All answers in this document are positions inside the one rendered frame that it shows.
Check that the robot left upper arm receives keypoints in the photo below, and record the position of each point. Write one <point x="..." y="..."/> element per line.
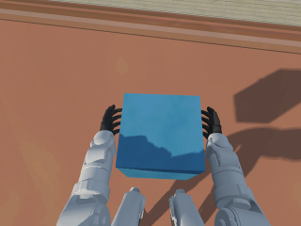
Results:
<point x="88" y="214"/>

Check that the right robot thigh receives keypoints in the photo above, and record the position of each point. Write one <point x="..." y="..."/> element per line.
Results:
<point x="184" y="211"/>

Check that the carton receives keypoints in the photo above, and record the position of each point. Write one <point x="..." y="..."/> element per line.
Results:
<point x="161" y="137"/>

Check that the right robot hand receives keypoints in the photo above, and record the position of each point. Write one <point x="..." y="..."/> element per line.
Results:
<point x="213" y="122"/>

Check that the robot right upper arm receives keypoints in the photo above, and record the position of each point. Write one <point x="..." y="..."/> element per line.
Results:
<point x="232" y="216"/>

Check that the left robot forearm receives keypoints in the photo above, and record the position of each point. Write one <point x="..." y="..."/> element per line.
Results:
<point x="93" y="184"/>

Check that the left robot shin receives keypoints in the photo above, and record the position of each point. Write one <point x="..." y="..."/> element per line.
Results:
<point x="136" y="189"/>

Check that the left robot hand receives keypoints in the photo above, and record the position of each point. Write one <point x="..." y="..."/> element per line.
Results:
<point x="108" y="119"/>

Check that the right robot forearm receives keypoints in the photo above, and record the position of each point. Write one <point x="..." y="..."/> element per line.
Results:
<point x="230" y="187"/>

